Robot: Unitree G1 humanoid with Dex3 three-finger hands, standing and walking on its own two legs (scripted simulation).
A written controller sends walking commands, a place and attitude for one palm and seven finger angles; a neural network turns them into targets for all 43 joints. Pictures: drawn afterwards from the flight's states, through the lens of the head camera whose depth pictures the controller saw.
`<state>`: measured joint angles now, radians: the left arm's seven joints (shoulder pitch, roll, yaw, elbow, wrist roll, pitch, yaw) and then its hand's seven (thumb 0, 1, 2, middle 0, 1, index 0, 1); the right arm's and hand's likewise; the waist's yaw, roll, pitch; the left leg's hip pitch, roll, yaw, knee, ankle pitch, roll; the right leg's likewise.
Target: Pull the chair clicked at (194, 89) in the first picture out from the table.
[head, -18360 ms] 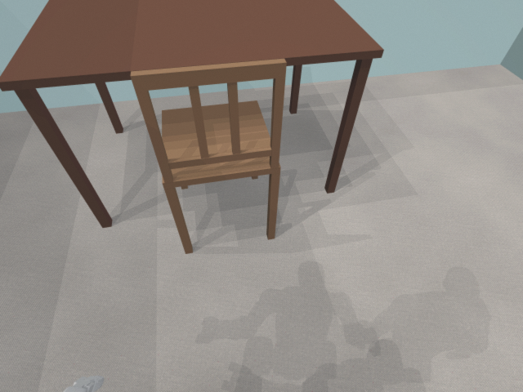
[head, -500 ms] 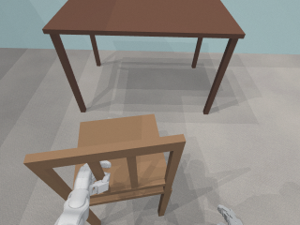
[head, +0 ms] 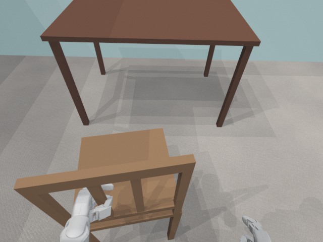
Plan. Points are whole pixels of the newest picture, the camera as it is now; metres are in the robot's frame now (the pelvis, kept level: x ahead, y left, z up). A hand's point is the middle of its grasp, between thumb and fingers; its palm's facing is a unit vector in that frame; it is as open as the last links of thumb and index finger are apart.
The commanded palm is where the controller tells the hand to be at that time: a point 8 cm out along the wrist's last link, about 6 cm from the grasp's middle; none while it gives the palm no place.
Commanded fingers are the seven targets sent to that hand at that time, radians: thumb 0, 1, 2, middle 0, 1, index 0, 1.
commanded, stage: open the thumb and straighten the fingers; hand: left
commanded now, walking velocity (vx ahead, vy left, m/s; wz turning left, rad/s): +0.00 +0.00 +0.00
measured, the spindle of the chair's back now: (102, 201) +0.25 +0.18 -0.10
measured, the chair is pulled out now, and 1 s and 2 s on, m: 0.64 0.64 0.64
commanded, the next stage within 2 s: draw the fingers out of the gap in 0.70 s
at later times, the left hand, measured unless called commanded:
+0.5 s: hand (103, 202) +0.24 +0.17 -0.07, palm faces +0.09 -0.98 -0.16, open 14.9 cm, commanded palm +0.21 +0.22 -0.05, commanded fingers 0.00 -0.55 0.20 -0.05 -0.14 -0.05 -0.14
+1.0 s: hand (98, 215) +0.20 +0.18 -0.08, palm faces +0.11 -0.98 -0.18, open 17.4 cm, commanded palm +0.17 +0.23 -0.06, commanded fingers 0.00 -0.55 0.20 0.00 0.00 0.00 0.00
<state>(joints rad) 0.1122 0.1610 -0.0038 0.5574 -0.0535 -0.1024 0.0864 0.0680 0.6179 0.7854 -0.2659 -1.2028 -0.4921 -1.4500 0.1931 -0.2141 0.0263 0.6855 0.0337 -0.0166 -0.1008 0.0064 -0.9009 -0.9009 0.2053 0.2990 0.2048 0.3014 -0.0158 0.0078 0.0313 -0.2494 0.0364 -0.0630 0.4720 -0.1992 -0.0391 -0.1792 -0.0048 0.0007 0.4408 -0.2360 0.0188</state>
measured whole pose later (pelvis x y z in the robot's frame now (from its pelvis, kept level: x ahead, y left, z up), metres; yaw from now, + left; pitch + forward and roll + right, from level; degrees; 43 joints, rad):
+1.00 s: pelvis +0.03 +0.01 -0.05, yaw +1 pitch +11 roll -2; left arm 0.52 0.19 0.00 -0.08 -0.08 0.16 0.07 -0.01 -0.53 0.20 -0.01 -0.01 -0.01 -0.01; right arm 0.26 -0.22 0.00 0.50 0.04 -0.09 -0.10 0.01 -0.90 -0.90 0.21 0.30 0.21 0.30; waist -0.04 0.04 -0.15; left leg -0.67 0.00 -0.09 0.94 -0.46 -0.03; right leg -0.58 -0.03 -0.02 0.90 -0.51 0.03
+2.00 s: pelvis +0.00 +0.01 -0.08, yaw +1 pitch +12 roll -3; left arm 0.82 0.23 0.09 -0.36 -0.23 -0.35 -0.17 -0.02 -0.54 0.20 0.00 0.00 0.00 0.00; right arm 0.20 -0.16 -0.04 0.53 0.08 -0.15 -0.09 0.01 -0.90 -0.90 0.21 0.30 0.20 0.30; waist 0.02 0.04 -0.18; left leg -0.85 0.01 -0.12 1.15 -0.51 -0.03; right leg -0.74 -0.01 -0.04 1.09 -0.55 0.03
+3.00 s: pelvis +0.05 -0.01 -0.02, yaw +4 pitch -2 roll +0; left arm 0.68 0.51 0.09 -0.42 -0.09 0.36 0.15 0.00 0.78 0.84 -0.19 -0.28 -0.42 -0.34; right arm 0.19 -0.23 0.05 0.68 0.07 -0.29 -0.13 0.01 -0.90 -0.90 0.21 0.30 0.21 0.30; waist 0.10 0.06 0.04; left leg -0.24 0.01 -0.12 0.64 -0.36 -0.05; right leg -0.14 -0.03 -0.07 0.61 -0.42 0.00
